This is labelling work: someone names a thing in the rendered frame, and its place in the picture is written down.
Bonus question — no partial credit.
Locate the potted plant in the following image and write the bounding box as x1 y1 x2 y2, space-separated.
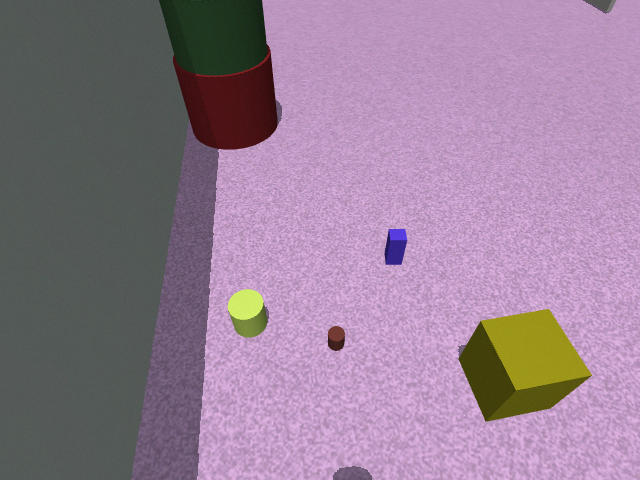
159 0 278 150

